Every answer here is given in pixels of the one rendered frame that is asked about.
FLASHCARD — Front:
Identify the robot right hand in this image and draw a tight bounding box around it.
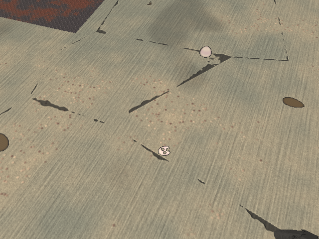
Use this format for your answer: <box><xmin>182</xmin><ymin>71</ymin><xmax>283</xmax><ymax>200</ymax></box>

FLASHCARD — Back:
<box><xmin>274</xmin><ymin>229</ymin><xmax>319</xmax><ymax>239</ymax></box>

